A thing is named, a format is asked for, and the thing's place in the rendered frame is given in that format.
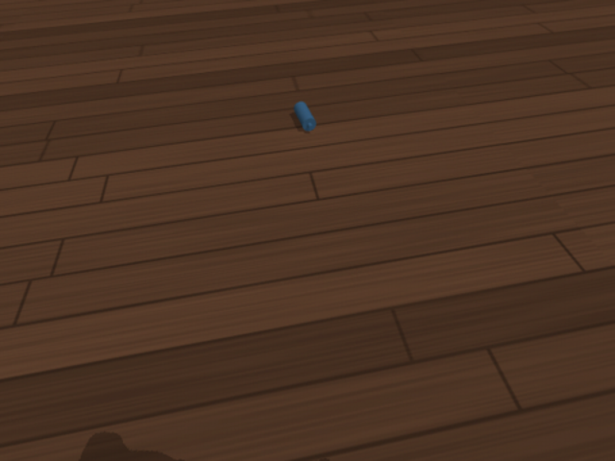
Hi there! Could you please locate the bottle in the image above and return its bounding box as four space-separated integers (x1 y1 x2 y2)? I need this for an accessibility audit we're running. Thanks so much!
294 102 316 132

